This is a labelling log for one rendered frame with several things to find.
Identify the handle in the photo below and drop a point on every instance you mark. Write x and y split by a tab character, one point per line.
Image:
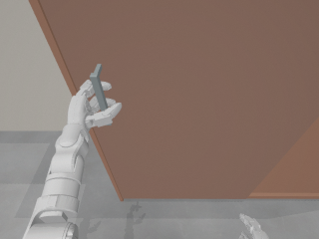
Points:
98	89

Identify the left robot upper arm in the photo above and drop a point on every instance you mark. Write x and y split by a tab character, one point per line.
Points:
54	230

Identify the left robot hand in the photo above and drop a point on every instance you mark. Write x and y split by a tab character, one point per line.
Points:
80	107

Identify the robot left forearm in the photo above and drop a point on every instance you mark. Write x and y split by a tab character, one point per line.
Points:
59	200

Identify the wardrobe door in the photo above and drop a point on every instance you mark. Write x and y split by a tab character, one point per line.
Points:
298	170
214	92

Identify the right robot hand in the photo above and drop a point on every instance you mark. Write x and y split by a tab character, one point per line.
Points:
253	227

